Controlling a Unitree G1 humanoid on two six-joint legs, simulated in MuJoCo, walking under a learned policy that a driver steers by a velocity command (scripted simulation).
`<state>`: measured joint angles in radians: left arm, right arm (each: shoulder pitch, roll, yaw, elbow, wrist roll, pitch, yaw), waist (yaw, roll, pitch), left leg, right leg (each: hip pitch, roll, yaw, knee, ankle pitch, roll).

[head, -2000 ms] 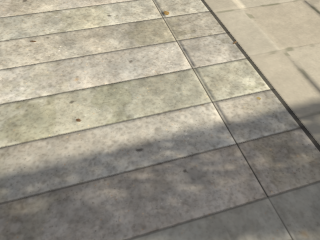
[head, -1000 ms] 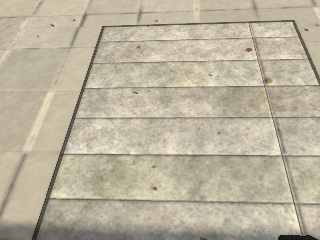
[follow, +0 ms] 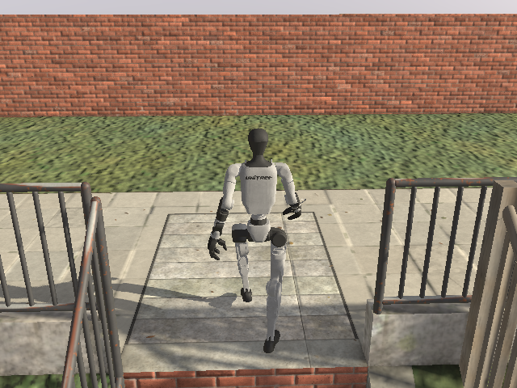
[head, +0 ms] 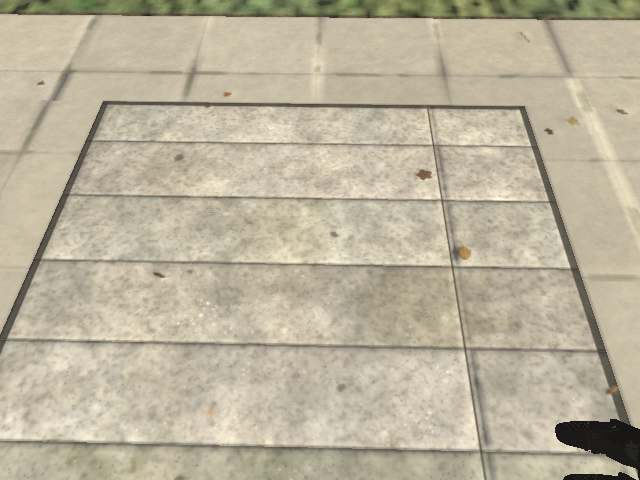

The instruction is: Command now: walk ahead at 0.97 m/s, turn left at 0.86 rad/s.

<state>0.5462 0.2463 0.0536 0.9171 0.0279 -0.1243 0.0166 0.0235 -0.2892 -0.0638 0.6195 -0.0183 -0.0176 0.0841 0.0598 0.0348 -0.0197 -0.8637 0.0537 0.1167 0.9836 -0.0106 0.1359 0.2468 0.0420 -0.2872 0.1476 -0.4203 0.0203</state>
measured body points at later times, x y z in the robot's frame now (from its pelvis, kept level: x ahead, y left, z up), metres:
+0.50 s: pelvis +0.47 +0.03 +0.01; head +0.50 +0.05 +0.45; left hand +0.64 +0.32 -0.04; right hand +0.56 -0.25 -0.11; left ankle +0.25 +0.02 -0.71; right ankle +0.72 -0.03 -0.69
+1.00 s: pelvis +0.93 +0.18 +0.00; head +0.96 +0.19 +0.45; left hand +0.82 +0.44 -0.12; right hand +1.25 +0.04 -0.03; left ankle +1.02 +0.33 -0.72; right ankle +0.73 +0.01 -0.66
